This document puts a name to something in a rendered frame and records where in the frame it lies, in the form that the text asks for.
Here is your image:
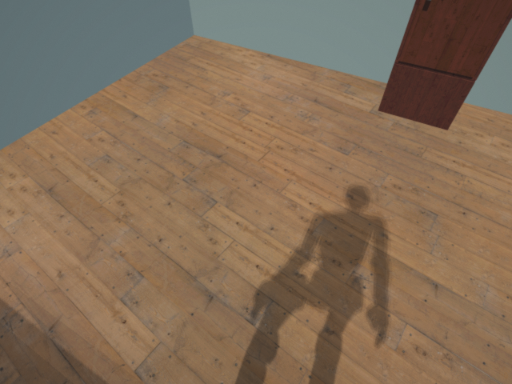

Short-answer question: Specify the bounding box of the cupboard door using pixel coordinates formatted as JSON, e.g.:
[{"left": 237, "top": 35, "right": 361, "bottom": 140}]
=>
[{"left": 399, "top": 0, "right": 512, "bottom": 78}]

